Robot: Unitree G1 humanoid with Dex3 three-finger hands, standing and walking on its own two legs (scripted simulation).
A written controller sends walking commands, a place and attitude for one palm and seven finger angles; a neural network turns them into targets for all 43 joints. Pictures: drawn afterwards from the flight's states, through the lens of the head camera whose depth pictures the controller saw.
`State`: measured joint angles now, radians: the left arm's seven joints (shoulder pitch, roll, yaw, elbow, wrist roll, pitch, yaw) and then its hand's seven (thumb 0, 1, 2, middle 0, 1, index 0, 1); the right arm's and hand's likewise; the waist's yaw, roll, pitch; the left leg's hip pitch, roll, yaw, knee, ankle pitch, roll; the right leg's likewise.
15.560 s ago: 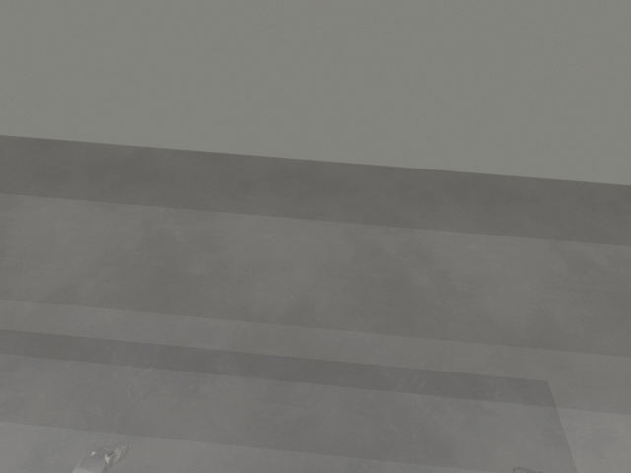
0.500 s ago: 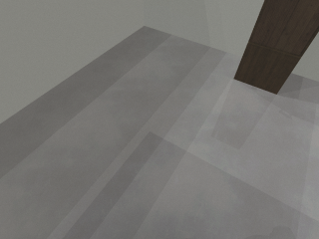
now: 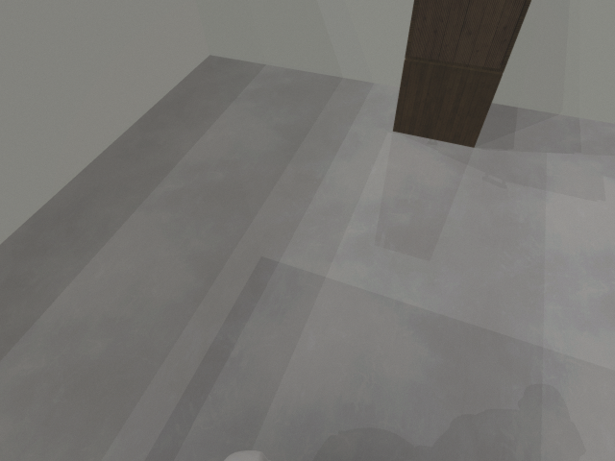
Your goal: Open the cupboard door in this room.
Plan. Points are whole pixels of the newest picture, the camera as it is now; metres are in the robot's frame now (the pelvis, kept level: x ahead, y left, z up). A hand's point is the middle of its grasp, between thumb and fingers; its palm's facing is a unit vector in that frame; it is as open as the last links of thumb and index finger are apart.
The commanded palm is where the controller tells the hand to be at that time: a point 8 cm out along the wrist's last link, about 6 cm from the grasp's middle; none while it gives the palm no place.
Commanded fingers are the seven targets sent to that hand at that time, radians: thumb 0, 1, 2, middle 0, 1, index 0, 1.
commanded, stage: turn or walk to find it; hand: left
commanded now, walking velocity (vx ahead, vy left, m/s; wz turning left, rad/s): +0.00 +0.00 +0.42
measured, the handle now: out of the picture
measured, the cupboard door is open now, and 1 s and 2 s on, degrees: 0 0 0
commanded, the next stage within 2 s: none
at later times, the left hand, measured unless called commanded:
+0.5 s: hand out of the picture -0.03 +0.19 -0.16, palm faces +0.24 -0.93 -0.29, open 7.4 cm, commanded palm none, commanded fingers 0.00 0.90 0.90 -0.20 -0.30 -0.20 -0.30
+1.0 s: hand out of the picture -0.09 +0.24 -0.17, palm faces +0.43 -0.88 -0.22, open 7.4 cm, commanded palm none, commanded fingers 0.00 0.90 0.90 -0.20 -0.30 -0.20 -0.30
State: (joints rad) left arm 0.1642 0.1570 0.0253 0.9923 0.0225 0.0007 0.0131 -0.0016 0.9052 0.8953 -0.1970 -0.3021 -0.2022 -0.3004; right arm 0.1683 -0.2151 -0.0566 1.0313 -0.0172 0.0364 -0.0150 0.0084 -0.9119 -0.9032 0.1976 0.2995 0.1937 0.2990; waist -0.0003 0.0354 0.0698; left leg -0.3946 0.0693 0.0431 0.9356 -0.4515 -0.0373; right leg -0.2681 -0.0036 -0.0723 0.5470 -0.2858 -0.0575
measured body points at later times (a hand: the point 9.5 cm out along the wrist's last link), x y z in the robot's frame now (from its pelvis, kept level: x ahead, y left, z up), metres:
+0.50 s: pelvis -0.02 -0.02 +0.00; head +0.02 -0.04 +0.45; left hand -0.04 +0.24 -0.14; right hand +0.08 -0.25 -0.17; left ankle -0.05 +0.12 -0.68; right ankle -0.02 -0.11 -0.74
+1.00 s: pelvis -0.06 +0.02 +0.01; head -0.04 +0.06 +0.45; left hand -0.11 +0.28 -0.15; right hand +0.11 -0.17 -0.13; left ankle -0.10 +0.11 -0.74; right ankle -0.03 -0.13 -0.66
